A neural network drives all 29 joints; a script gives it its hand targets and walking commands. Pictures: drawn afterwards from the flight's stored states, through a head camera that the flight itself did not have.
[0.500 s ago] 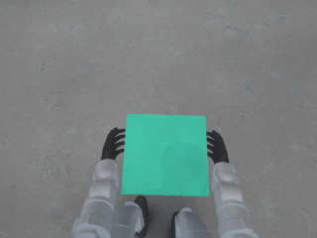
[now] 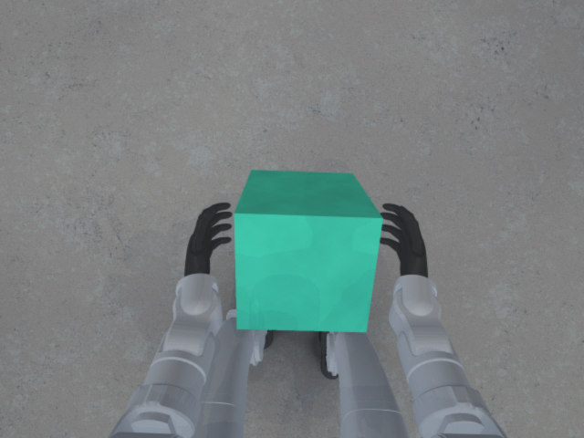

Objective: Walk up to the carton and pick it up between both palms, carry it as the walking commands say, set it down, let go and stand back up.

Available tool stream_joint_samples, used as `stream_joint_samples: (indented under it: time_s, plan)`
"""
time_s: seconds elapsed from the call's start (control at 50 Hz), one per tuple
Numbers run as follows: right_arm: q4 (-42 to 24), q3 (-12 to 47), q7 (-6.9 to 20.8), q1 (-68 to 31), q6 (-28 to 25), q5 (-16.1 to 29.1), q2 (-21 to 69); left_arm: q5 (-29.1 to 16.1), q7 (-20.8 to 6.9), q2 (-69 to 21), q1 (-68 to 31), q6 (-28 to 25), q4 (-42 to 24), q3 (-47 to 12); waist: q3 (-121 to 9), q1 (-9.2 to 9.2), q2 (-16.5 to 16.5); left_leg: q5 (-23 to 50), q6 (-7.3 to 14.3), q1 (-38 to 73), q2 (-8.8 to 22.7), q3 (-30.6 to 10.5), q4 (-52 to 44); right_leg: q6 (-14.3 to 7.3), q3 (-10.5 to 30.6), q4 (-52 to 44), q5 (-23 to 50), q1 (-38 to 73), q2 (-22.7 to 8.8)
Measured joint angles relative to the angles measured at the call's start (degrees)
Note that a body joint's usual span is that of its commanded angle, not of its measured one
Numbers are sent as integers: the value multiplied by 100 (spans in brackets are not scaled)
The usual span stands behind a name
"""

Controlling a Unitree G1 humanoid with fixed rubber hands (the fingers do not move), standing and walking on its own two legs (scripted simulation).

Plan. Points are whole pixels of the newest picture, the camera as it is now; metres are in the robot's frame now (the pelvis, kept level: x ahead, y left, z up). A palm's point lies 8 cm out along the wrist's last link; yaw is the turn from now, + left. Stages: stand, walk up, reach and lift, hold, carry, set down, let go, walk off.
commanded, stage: set down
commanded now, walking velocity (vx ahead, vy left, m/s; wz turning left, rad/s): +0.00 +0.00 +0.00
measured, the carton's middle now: (302, 241) +0.33 +0.00 -0.30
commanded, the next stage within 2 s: none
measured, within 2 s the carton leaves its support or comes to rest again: neither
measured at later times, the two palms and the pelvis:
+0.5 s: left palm (216, 241) +0.33 +0.14 -0.23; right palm (391, 238) +0.34 -0.15 -0.23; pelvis -0.06 +0.01 -0.08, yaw +0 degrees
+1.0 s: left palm (229, 217) +0.37 +0.14 -0.32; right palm (379, 217) +0.38 -0.15 -0.32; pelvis -0.08 +0.01 -0.17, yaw +1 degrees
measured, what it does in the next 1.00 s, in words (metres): lowers itself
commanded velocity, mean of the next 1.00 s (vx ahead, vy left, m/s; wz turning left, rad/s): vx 0.00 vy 0.00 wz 0.00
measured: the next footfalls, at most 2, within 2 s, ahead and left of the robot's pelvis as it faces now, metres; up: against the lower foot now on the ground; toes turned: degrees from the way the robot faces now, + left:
none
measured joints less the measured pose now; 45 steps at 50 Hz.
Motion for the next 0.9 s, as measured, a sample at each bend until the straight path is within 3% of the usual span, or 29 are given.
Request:
stream_joint_samples:
  time_s: [0.14, 0.36, 0.6, 0.9]
  plan:
    - [2, -1, -101, -587, 133, 151, -136, -25, 152, 26, -432, 171, -71, -1, -30, -18, -26, -62, 0, -722, 3, -62, 578, 7, 0, 606, -92, -722, 12]
    - [465, 2, -300, -1560, 402, 350, -332, -163, 369, 237, -1406, 478, 448, 12, -64, -61, -37, -219, 26, -1753, 3, -104, 1586, 27, 0, 1618, -271, -1729, 17]
    - [938, 0, -270, -2507, 731, 688, -648, -483, 647, 384, -2476, 893, 839, 43, -50, -68, -42, -407, 99, -2846, 2, -115, 2719, 63, 0, 2735, -494, -2767, 17]
    - [1229, 3, -240, -3304, 1025, 842, -923, -721, 788, 580, -3453, 1265, 1133, 60, -10, -72, -41, -654, 105, -3971, 2, -117, 3877, 74, 0, 3932, -817, -3856, 19]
